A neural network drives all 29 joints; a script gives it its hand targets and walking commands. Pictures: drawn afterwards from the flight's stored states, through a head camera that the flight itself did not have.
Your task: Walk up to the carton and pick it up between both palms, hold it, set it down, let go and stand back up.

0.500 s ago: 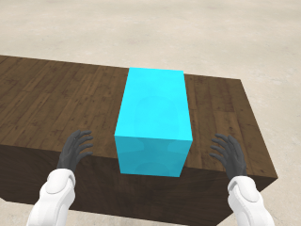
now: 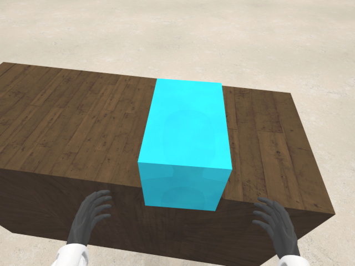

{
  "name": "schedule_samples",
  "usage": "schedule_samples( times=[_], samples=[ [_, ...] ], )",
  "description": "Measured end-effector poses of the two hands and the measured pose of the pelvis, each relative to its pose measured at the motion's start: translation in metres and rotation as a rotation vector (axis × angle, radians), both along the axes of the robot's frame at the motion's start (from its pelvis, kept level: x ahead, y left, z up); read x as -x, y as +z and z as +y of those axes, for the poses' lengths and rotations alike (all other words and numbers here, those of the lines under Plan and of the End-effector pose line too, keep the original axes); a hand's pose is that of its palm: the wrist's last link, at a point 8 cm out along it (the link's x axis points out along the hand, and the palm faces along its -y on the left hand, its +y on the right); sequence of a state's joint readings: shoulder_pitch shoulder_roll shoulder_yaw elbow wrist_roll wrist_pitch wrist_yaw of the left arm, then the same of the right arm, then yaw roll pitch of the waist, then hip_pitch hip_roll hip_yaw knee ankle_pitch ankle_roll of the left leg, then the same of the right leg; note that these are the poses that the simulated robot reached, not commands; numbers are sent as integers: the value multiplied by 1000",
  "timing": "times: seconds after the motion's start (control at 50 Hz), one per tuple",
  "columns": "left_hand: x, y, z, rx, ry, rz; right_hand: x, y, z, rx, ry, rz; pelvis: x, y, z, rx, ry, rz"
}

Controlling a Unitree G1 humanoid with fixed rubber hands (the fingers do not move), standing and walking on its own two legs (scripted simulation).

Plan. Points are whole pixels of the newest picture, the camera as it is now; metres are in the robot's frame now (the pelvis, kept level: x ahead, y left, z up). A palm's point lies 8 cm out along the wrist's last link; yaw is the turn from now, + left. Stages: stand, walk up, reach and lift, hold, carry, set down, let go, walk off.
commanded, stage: set down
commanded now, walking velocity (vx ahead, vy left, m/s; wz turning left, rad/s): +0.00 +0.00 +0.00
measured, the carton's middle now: (184, 141) +0.43 +0.01 +0.03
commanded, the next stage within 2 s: let go in 0.96 s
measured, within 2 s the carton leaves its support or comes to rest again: neither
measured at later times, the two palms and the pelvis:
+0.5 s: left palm (78, 249) +0.17 +0.22 -0.03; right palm (280, 261) +0.18 -0.20 -0.03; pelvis +0.00 +0.01 +0.00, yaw +0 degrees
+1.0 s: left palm (75, 263) +0.15 +0.24 -0.08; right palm out of the picture +0.16 -0.22 -0.08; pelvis +0.01 +0.01 +0.00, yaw +0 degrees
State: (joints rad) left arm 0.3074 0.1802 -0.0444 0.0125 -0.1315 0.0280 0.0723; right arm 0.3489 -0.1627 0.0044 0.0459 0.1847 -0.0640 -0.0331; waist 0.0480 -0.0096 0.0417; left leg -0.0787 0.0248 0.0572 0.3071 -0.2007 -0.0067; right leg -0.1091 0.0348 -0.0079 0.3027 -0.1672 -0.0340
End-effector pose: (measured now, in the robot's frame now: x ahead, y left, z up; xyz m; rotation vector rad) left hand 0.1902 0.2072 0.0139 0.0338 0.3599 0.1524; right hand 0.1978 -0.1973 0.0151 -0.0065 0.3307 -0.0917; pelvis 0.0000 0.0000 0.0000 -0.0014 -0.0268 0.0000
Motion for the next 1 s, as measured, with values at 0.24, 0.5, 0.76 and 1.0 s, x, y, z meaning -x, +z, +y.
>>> schedule_samples(
  times=[0.24,0.5,0.76,1.0],
  samples=[
    [9,-22,9,-30,-11,92,11,-23,-3,32,7,77,-2,0,4,2,-2,-10],
    [18,-48,16,-55,-20,207,21,-47,-6,68,23,176,-5,-1,8,6,-3,-14],
    [26,-72,22,-79,-34,333,32,-73,-12,103,33,279,-6,-2,8,9,-2,-13],
    [36,-90,28,-94,-30,460,41,-93,-19,137,50,374,-5,-2,6,8,1,-14]
  ],
)
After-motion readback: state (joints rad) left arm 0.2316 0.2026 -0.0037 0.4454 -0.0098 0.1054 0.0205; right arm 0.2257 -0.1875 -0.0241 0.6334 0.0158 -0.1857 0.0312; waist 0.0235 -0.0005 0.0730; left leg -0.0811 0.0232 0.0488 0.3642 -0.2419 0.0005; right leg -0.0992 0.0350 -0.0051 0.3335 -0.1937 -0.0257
